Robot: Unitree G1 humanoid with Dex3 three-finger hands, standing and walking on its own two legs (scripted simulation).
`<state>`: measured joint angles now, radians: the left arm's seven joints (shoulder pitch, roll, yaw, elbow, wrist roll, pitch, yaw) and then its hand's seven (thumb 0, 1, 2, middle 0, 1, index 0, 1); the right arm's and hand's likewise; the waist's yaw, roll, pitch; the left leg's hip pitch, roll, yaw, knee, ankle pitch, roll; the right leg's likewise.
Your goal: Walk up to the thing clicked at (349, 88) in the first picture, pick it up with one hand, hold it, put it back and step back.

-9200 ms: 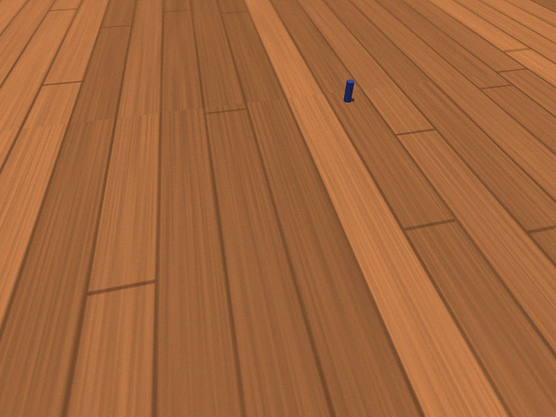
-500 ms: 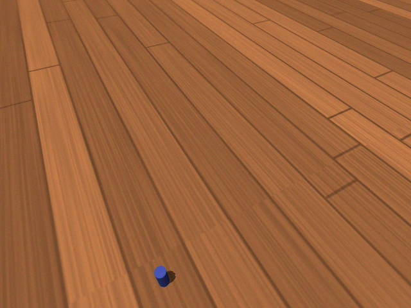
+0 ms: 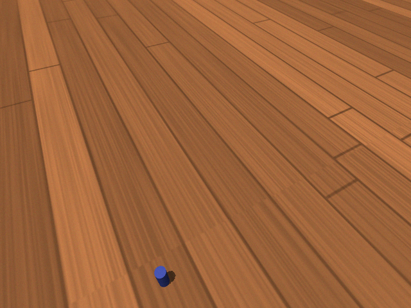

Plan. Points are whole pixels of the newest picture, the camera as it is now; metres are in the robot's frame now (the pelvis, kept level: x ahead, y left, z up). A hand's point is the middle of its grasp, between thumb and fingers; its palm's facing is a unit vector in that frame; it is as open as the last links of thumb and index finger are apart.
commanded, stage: stand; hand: left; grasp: from the side
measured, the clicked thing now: (162, 276) +0.35 +0.21 -0.71
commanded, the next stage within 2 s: go down in 0.22 s
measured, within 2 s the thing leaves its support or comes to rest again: neither
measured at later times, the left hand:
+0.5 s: hand out of the picture +0.13 +0.25 -0.16, palm faces +0.04 -0.94 -0.33, open 9.0 cm
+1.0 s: hand out of the picture +0.15 +0.27 -0.19, palm faces +0.03 -0.94 -0.35, open 16.4 cm
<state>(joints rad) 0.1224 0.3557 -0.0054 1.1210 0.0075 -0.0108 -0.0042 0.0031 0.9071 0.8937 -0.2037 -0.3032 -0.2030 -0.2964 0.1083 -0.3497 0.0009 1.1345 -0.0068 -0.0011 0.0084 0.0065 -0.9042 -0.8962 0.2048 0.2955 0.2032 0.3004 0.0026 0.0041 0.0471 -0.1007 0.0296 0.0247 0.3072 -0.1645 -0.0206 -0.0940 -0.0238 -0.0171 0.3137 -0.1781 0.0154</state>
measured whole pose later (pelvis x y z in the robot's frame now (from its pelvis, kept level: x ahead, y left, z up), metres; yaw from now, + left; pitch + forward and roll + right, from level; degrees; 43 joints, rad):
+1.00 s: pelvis +0.00 +0.01 -0.06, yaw +0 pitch +12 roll -1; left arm 0.20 0.33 0.18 0.57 0.08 0.17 -0.05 0.00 -0.45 0.30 -0.07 -0.32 -0.07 -0.31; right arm 0.22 -0.25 -0.03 0.62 0.02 -0.12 -0.05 0.01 -0.86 -0.88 0.20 0.30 0.20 0.30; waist -0.02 0.00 -0.08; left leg -0.70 0.04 0.00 0.94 -0.45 -0.01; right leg -0.66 -0.03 -0.02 0.90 -0.44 0.03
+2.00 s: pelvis -0.06 +0.01 -0.24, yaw -1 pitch +30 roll -3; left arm -0.12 0.54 0.51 0.71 -0.10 -0.23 -0.38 -0.01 -0.46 0.14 -0.05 -0.14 -0.05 -0.13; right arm 0.14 -0.28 0.01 0.61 0.00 -0.17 -0.04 0.01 -0.89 -0.89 0.21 0.30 0.20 0.30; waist -0.03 0.00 -0.17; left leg -1.61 0.04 -0.06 1.73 -0.65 -0.02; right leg -1.56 -0.02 -0.04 1.69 -0.66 0.02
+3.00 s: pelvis -0.10 +0.01 -0.38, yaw -4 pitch +31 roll -6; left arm -0.49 0.80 0.73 1.00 -0.16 -0.39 -0.67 -0.01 -0.51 0.10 -0.04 -0.09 -0.03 -0.09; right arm 0.10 -0.34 0.08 0.68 -0.03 -0.17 -0.02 0.01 -0.91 -0.90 0.21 0.30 0.21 0.30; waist -0.06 -0.02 -0.12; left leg -2.07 0.03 -0.12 2.18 -0.66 -0.02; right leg -2.00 -0.01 -0.06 2.12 -0.67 0.02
